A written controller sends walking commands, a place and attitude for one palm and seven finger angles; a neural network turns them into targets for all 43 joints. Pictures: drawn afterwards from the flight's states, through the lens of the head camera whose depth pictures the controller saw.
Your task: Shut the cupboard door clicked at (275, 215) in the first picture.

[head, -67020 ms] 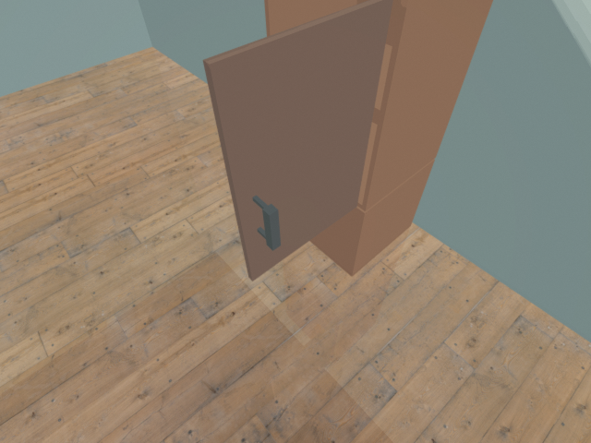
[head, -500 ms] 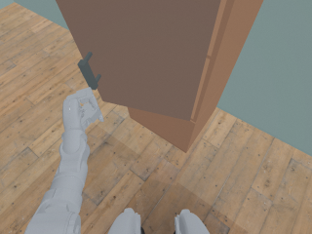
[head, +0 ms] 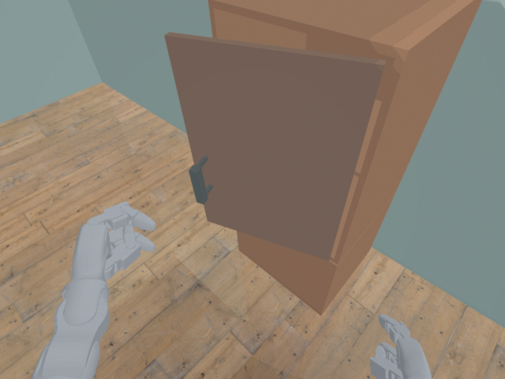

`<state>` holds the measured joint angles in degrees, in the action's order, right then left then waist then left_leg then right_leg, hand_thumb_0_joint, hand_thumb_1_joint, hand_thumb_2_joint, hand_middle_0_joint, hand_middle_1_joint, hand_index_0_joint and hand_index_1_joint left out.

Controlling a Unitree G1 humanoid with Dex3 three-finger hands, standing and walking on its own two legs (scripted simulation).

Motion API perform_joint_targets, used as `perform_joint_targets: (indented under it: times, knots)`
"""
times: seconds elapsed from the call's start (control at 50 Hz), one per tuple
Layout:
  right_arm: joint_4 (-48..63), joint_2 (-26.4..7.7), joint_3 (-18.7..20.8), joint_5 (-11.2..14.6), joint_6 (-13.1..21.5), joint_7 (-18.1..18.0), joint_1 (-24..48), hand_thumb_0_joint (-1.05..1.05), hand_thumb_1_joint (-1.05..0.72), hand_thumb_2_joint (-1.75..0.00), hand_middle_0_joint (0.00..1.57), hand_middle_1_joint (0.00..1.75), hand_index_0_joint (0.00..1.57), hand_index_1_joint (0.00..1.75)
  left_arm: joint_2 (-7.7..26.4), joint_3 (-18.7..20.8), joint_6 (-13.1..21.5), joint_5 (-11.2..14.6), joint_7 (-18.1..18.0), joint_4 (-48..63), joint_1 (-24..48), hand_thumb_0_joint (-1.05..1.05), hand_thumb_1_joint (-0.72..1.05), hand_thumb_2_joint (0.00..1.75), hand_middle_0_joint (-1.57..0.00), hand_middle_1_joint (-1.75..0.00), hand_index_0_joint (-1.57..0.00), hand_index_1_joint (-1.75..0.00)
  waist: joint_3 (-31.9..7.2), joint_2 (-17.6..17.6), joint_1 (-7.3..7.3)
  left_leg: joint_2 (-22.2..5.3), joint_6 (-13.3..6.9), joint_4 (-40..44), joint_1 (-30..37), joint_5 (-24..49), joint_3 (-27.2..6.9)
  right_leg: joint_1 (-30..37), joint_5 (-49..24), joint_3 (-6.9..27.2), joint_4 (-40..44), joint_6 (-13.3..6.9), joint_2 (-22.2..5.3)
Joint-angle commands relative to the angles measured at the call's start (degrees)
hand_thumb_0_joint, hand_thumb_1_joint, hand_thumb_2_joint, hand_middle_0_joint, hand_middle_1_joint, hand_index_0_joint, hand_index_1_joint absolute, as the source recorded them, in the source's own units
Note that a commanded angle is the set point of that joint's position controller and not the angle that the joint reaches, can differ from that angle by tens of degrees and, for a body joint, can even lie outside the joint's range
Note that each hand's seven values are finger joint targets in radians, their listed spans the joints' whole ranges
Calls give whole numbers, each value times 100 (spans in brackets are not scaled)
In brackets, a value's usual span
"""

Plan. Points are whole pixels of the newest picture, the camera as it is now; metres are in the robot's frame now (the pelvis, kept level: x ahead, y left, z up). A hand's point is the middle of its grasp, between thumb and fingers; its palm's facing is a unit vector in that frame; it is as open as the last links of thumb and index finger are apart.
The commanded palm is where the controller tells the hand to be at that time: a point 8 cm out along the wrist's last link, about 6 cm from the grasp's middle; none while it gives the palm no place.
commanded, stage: draw the hand back to the body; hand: left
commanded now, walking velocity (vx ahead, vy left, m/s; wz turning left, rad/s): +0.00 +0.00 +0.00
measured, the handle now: (202, 180) +0.62 +0.19 -0.10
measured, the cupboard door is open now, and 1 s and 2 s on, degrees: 20 20 20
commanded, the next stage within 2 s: step back with the hand held close in 0.78 s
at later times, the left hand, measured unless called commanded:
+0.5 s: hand (12, 266) +0.19 +0.28 +0.19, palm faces +0.50 -0.73 -0.46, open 6.8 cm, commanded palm +0.15 +0.30 +0.19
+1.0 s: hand (41, 265) +0.20 +0.26 +0.17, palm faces +0.45 -0.77 -0.45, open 7.5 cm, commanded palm +0.15 +0.29 +0.19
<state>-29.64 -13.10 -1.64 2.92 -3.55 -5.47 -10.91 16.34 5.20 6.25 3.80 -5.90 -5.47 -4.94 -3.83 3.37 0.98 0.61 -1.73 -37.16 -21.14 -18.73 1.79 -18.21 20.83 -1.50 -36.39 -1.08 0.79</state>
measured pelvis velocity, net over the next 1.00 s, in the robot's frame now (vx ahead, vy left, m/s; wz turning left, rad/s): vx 0.01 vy -0.01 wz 0.01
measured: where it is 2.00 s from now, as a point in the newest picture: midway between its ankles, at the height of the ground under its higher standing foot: outside the picture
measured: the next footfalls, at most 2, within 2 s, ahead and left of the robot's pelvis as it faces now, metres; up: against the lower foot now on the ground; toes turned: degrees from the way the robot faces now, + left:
none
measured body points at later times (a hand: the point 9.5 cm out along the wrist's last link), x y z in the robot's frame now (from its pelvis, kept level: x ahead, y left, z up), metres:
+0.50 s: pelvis +0.02 +0.00 +0.02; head +0.00 -0.04 +0.46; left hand +0.16 +0.31 +0.22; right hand +0.21 -0.21 -0.08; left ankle +0.01 +0.10 -0.72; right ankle -0.02 -0.11 -0.72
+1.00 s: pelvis +0.01 -0.01 +0.02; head +0.00 -0.05 +0.46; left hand +0.18 +0.30 +0.20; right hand +0.20 -0.24 -0.08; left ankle +0.01 +0.10 -0.72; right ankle -0.02 -0.11 -0.72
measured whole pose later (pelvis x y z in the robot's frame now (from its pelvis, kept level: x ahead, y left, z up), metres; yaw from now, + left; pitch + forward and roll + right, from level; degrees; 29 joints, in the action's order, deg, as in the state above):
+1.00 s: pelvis +0.01 -0.01 +0.02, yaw +1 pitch -1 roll -1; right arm -35.4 -14.2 -0.4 1.0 3.3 -4.2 -10.7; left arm 20.1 21.6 7.1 4.2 -5.9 19.2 -27.5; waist -1.5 5.8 2.0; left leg -0.5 -0.9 -28.4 -12.3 -15.5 0.7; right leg -7.8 16.3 -2.4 -24.6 -1.8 2.2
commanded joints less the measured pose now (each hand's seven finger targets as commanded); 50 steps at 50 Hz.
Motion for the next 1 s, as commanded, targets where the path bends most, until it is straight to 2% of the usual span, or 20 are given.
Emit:
perform_joint_targets:
  times: [0.0,0.08,0.16,0.18,0.22,0.38,0.42,0.46,0.52,0.6,0.62,0.66,0.74,0.76,0.82,0.88,0.9,0.92,0.94,0.98]
  knots:
    - [777,-545,131,-21,430,13,494,0,-90,-90,20,30,20,30,651,346,103,31,-26,1741,438,0,90,90,-72,-87,-72,-87,-577,-78,-45,-167,38,956,1189,1497,-245,430,-1687,-30,897,-20,-53]
    - [735,-545,80,-56,532,49,647,0,-90,-90,20,30,20,30,1026,873,21,48,-17,2272,-12,0,90,90,-61,-75,-61,-75,-321,-330,65,-172,33,1239,1273,1561,-234,700,-1731,-45,1187,0,-68]
    - [659,-515,72,-121,682,58,712,0,-90,-90,20,30,20,30,1391,1392,11,60,-66,2968,-359,0,90,90,-50,-63,-50,-63,-365,47,154,-173,51,1353,1450,1784,-213,961,-1845,-34,1347,-3,-85]
    - [658,-475,53,-119,731,68,731,0,-90,-90,20,30,20,30,1408,1455,52,36,-79,3289,-340,0,90,90,-47,-60,-47,-60,-530,301,164,-162,66,1368,1557,1887,-215,1039,-1885,-37,1339,-13,-104]
    - [619,-451,57,-149,849,84,712,0,-90,-90,20,30,20,30,1449,1615,81,31,-121,3623,-678,0,90,90,-42,-54,-42,-54,-613,409,204,-172,93,1368,1644,2136,-237,1132,-1989,-74,1334,-14,-94]
    - [458,-495,196,-153,1067,158,683,0,-90,-90,20,30,20,30,1680,2373,113,102,-143,4051,-1956,0,90,90,-20,-30,-20,-30,-304,-56,267,-187,68,1360,1526,2254,-127,1167,-2186,-84,1434,56,-114]
    - [390,-515,203,-154,1026,165,645,0,-90,-90,20,30,20,30,1245,2026,41,106,-86,3517,-1988,0,90,90,-20,-30,-20,-30,177,-367,174,-189,56,1432,1385,1901,-123,869,-1896,-109,1514,85,-109]
    - [351,-583,254,-132,1008,146,648,0,-90,-90,20,30,20,30,1099,1856,14,90,-61,3271,-1827,0,90,90,-20,-30,-20,-30,535,-497,106,-205,28,1486,1336,1562,-121,639,-1528,-86,1654,98,-111]
    - [362,-611,282,-151,1024,93,645,0,-90,-90,20,30,20,30,1303,1964,78,55,-104,3408,-1479,0,90,90,-20,-30,-20,-30,202,-397,146,-165,-26,1494,1458,1359,-125,715,-1311,-38,1622,107,-143]
    - [388,-554,259,-197,1180,43,734,0,-90,-90,20,30,20,30,1661,2186,203,18,-178,4068,-1480,0,90,90,-20,-30,-20,-30,-631,42,291,-93,-64,1387,1670,1745,-87,1197,-1792,24,1469,82,-189]
    - [382,-515,234,-190,1220,46,748,0,-90,-90,20,30,20,30,1603,2134,230,16,-190,4188,-1525,0,90,90,-20,-30,-20,-30,-617,132,288,-83,-47,1377,1666,1833,-90,1233,-1867,6,1448,71,-180]
    - [326,-538,222,-206,1273,28,757,0,-90,-90,20,30,20,30,1845,2345,213,20,-227,4223,-1615,0,90,90,-20,-30,-20,-30,-478,130,315,-78,-36,1339,1566,1865,-84,1231,-1951,38,1533,69,-180]
    - [268,-462,205,-182,1253,38,747,0,-90,-90,20,30,20,30,1601,2289,194,46,-196,3782,-1804,0,90,90,-20,-30,-20,-30,169,134,270,-100,-5,1387,1393,1730,-30,954,-1837,35,1628,75,-162]
    - [249,-491,230,-176,1243,40,742,0,-90,-90,20,30,20,30,1599,2307,187,58,-170,3696,-1850,0,90,90,-20,-30,-20,-30,253,-65,272,-128,4,1413,1354,1720,-50,930,-1789,33,1686,79,-140]
    - [269,-490,239,-161,1188,69,702,0,-90,-90,20,30,20,30,1441,2213,194,76,-113,3524,-1830,0,90,90,-20,-30,-20,-30,316,24,242,-145,7,1450,1383,1677,-25,865,-1713,28,1641,94,-141]
    - [306,-519,272,-162,1156,89,690,0,-90,-90,20,30,20,30,1368,2144,187,111,-71,3475,-1963,0,90,90,-20,-30,-20,-30,125,-192,252,-154,-29,1457,1457,1703,3,967,-1793,50,1640,124,-165]
    - [401,-746,360,-127,1019,111,630,0,-90,-90,20,30,20,30,1938,2630,420,62,-111,3770,-1425,0,90,90,-20,-30,-20,-30,254,-190,12,-273,-105,1023,1071,1250,-162,548,-1820,646,1933,76,-567]
    - [299,-688,353,-167,954,103,672,0,-90,-90,20,30,20,30,1736,2467,480,59,-100,3414,-1821,0,90,90,-20,-30,-20,-30,172,-516,-16,-216,-102,779,1073,1076,-183,419,-1888,788,2023,12,-793]
    - [295,-652,357,-167,897,116,720,0,-90,-90,20,30,20,30,1599,2273,499,32,-91,3452,-1840,0,90,90,-20,-30,-20,-30,181,-618,-30,-176,-90,634,1027,947,-165,328,-1952,925,2069,-15,-930]
    - [318,-613,364,-153,837,104,690,0,-90,-90,20,30,20,30,1678,2325,610,7,-127,3653,-1925,0,90,90,-20,-30,-20,-30,-65,-557,-47,-181,-53,556,881,997,-180,535,-2441,867,1816,-122,-1090]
